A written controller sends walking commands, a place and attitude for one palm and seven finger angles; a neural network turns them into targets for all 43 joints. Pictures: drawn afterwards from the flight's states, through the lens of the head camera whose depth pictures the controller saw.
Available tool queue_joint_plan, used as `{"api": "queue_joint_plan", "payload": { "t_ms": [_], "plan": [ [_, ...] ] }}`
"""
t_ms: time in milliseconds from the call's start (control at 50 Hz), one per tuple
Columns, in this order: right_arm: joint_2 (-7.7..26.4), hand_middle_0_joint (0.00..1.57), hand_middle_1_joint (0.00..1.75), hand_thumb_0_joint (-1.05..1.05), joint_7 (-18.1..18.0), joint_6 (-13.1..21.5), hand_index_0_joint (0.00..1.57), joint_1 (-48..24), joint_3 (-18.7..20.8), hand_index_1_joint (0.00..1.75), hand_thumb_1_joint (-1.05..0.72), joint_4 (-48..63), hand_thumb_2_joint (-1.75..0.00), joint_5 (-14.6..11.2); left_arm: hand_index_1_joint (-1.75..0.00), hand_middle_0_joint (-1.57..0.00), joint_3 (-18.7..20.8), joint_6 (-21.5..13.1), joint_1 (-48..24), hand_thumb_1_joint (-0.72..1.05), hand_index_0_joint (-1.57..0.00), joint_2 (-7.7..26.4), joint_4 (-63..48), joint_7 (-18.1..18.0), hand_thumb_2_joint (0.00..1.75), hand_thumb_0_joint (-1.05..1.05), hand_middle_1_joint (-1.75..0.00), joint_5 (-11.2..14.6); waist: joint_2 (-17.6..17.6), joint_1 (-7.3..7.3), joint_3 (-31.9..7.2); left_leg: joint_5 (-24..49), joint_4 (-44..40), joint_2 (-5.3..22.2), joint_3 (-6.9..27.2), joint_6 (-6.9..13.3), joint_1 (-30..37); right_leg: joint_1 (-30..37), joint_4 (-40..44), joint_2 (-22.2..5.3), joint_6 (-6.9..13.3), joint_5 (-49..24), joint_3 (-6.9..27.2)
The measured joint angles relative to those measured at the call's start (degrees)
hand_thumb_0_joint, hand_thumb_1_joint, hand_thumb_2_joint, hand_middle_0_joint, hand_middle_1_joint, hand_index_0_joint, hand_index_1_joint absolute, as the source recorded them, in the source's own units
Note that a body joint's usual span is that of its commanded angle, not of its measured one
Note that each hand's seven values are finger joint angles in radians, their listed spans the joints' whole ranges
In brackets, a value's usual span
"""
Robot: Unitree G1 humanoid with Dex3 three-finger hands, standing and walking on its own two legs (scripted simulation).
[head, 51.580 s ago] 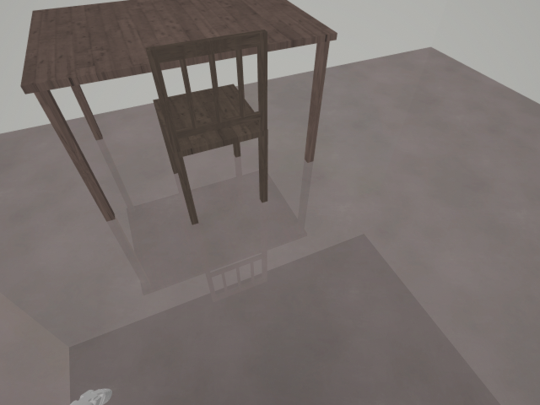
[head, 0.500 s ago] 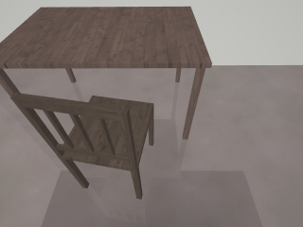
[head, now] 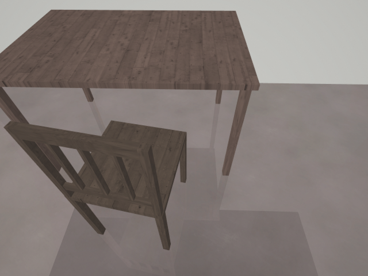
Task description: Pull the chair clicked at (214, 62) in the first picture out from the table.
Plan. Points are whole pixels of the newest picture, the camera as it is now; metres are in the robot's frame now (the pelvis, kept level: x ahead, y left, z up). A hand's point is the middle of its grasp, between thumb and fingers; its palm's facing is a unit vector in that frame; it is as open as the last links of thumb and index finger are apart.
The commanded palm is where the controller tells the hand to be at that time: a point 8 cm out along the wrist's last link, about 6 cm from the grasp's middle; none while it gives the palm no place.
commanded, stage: look again from close up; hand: left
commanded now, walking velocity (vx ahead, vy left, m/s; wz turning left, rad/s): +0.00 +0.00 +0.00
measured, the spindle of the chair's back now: (95, 172) +0.42 +0.31 -0.12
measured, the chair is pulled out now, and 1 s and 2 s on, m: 0.24 0.24 0.24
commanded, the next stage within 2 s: shuffle to correct the standing spot in 0.80 s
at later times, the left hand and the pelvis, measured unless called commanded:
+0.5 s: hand out of the picture +0.01 +0.15 -0.17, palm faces +0.04 -0.98 -0.20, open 7.4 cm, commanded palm none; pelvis +0.02 -0.02 +0.00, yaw +1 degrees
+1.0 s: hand out of the picture +0.00 +0.13 -0.17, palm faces +0.06 -0.98 -0.18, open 7.4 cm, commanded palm none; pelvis +0.02 -0.03 +0.00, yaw +1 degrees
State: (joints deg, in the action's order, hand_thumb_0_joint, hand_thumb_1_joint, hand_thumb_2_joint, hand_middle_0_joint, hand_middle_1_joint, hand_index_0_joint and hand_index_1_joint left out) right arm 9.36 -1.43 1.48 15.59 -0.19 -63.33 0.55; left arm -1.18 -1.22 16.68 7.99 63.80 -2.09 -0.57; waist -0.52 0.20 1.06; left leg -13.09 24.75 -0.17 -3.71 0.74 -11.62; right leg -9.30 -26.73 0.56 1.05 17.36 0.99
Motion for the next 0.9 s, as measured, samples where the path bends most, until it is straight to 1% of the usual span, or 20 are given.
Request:
{"api": "queue_joint_plan", "payload": {
  "t_ms": [180,480,900],
  "plan": [
    [0.0,0.20,0.30,0.01,-0.2,-0.2,0.20,-1.0,-0.1,0.30,-0.91,-0.7,-0.90,0.0,-0.30,-0.20,0.1,-0.2,0.0,0.91,-0.20,0.1,0.4,-0.1,0.90,0.01,-0.30,0.0,0.5,0.11,0.2,-0.7,-0.5,0.6,0.5,-0.8,1.4,1.7,1.0,0.6,0.8,0.6,-0.4],
    [-0.6,0.20,0.30,0.01,-0.6,-0.6,0.20,-0.6,-0.3,0.30,-0.91,-2.1,-0.90,-0.1,-0.30,-0.20,0.3,-0.3,0.3,0.91,-0.20,0.0,0.5,-0.2,0.90,0.01,-0.30,0.2,0.5,0.09,0.4,-1.2,-1.1,1.5,1.2,-1.9,3.0,3.8,2.4,1.6,1.8,0.8,-1.1],
    [-1.6,0.20,0.30,0.01,-0.7,-0.8,0.20,0.3,-0.4,0.30,-0.91,-3.1,-0.90,-0.1,-0.30,-0.20,0.5,-0.3,1.6,0.90,-0.20,-0.8,0.9,-0.3,0.90,0.00,-0.30,0.3,0.9,0.23,0.4,-0.9,-1.5,2.1,1.8,-2.5,3.3,4.6,3.5,2.2,2.4,0.3,-1.7]
  ]
}}
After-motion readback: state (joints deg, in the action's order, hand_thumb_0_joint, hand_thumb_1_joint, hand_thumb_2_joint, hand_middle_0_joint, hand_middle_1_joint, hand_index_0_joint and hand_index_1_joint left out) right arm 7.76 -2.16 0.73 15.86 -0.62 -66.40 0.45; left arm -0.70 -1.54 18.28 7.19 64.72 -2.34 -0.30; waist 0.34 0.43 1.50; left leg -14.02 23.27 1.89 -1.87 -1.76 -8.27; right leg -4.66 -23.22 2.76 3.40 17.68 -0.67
